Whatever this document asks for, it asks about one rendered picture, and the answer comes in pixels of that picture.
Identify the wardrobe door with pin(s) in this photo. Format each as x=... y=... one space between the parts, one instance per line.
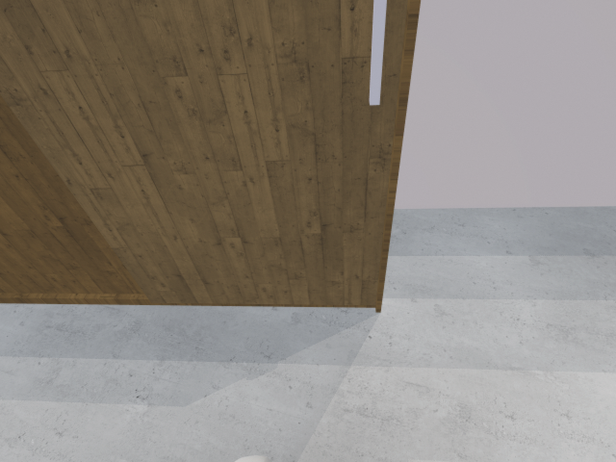
x=48 y=243
x=226 y=150

